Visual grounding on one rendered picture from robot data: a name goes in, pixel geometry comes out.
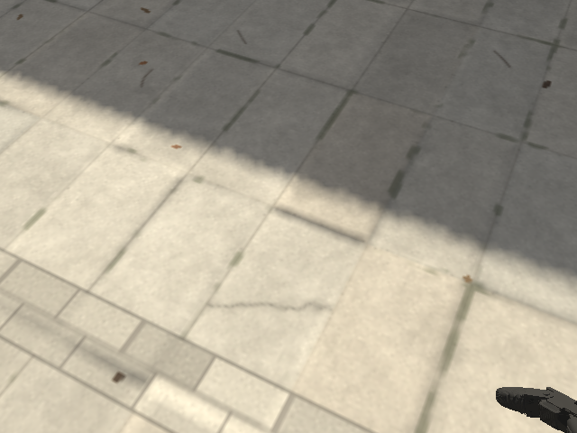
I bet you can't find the robot right hand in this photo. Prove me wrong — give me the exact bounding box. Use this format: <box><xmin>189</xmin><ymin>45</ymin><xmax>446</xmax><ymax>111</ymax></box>
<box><xmin>496</xmin><ymin>387</ymin><xmax>577</xmax><ymax>433</ymax></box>

